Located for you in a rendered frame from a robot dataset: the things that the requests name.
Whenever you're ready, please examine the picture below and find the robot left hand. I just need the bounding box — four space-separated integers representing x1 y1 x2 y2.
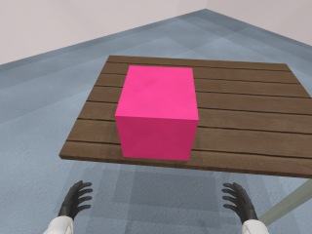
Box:
58 180 93 221

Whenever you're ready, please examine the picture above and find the left robot forearm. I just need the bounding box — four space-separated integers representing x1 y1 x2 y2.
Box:
43 215 74 234

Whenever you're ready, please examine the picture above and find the robot right hand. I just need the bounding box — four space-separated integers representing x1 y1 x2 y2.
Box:
221 182 258 225

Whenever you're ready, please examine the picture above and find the right robot forearm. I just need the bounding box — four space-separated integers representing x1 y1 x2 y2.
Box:
242 219 269 234

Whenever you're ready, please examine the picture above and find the table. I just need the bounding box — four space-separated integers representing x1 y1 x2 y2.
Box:
58 55 312 226

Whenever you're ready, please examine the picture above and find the carton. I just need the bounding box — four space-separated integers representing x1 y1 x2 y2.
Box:
115 65 199 161

